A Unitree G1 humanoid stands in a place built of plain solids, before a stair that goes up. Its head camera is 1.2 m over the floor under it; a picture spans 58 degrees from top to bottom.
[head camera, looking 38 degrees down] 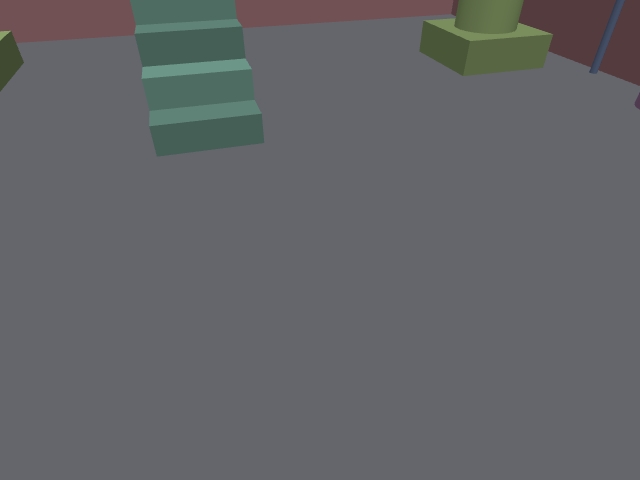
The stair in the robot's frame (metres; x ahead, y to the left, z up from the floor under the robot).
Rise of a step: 0.19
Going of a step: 0.25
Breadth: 0.65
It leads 17 degrees to the left of straight ahead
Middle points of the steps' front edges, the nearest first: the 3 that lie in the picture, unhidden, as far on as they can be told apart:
2.44 0.66 0.19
2.67 0.73 0.38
2.91 0.80 0.58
